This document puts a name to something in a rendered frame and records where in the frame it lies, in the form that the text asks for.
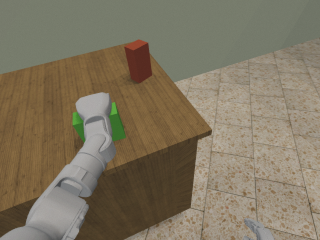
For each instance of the right robot hand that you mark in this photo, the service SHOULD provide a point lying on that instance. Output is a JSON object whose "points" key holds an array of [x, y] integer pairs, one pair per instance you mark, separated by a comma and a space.
{"points": [[258, 228]]}

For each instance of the robot left upper arm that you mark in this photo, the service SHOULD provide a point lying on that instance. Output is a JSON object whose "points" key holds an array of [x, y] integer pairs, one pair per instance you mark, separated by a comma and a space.
{"points": [[59, 217]]}

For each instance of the left robot forearm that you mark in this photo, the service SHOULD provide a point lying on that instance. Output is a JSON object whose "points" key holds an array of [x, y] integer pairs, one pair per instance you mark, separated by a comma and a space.
{"points": [[81, 175]]}

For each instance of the sponge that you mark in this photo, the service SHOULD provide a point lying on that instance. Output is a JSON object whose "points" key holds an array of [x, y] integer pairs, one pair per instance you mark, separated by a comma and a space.
{"points": [[118, 131]]}

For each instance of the left robot hand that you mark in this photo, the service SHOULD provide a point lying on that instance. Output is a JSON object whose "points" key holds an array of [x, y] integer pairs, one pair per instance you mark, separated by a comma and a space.
{"points": [[92, 104]]}

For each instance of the table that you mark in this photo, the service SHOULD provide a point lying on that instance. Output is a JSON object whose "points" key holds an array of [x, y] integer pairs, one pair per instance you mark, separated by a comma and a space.
{"points": [[149, 180]]}

